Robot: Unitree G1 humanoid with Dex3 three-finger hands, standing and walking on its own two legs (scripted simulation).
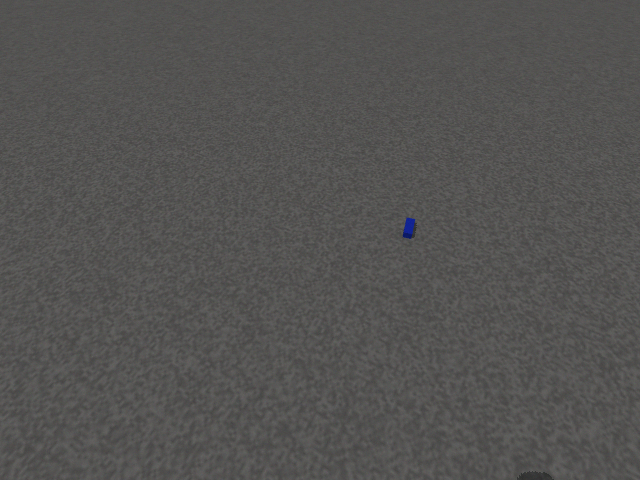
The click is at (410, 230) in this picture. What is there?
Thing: small brick
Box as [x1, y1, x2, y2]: [403, 218, 414, 238]
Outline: 406,218 403,236 410,238 414,219
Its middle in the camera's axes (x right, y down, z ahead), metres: +0.38 -0.08 +1.68
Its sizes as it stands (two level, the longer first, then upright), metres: 0.094 0.038 0.031
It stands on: the floor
